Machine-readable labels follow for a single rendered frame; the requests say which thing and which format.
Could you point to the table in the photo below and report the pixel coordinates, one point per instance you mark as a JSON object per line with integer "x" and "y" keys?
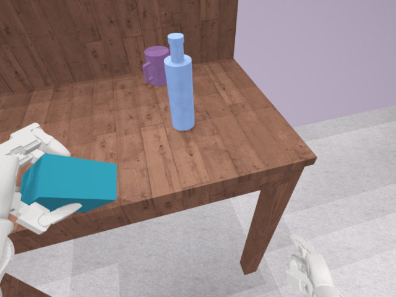
{"x": 75, "y": 68}

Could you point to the sponge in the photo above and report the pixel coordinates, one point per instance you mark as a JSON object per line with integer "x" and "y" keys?
{"x": 54, "y": 181}

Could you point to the left robot forearm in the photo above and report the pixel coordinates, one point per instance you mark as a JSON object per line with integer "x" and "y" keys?
{"x": 6, "y": 247}

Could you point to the robot right hand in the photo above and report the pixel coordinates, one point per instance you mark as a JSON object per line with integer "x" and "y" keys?
{"x": 314, "y": 270}

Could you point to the robot left hand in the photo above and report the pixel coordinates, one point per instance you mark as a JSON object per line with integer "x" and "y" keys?
{"x": 24, "y": 146}

